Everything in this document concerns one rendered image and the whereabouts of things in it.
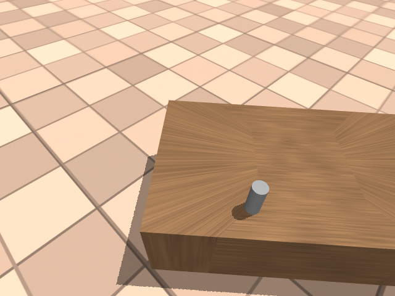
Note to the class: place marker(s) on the can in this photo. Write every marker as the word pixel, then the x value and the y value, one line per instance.
pixel 256 197

